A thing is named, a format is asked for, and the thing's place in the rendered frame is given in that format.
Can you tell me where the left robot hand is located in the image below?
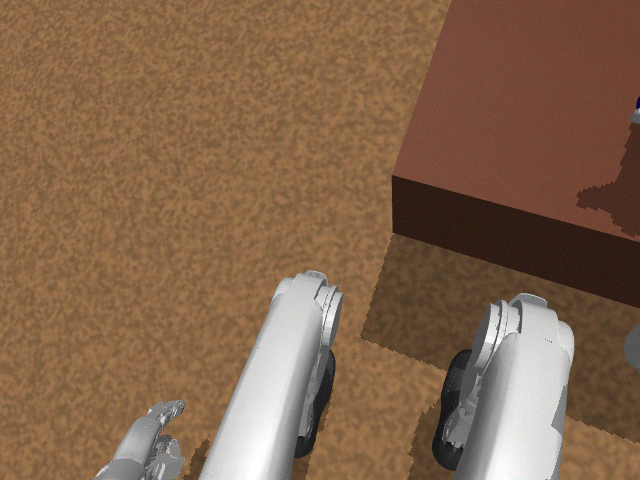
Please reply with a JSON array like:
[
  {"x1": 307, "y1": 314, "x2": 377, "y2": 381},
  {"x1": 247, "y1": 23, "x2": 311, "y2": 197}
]
[{"x1": 112, "y1": 400, "x2": 185, "y2": 480}]

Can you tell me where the left robot arm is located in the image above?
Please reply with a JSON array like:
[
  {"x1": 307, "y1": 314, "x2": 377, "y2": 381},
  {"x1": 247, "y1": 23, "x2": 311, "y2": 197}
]
[{"x1": 92, "y1": 458, "x2": 147, "y2": 480}]

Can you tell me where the right robot foot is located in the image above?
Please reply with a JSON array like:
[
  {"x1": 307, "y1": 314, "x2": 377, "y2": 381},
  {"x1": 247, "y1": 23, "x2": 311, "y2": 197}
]
[{"x1": 432, "y1": 349, "x2": 472, "y2": 471}]

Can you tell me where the left robot foot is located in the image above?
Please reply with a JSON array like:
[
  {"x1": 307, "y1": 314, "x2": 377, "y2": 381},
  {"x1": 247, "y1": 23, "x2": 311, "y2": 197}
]
[{"x1": 294, "y1": 350, "x2": 336, "y2": 458}]

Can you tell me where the right robot arm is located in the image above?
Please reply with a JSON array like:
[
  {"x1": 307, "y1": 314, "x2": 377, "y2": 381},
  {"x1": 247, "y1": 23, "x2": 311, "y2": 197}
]
[{"x1": 624, "y1": 323, "x2": 640, "y2": 374}]

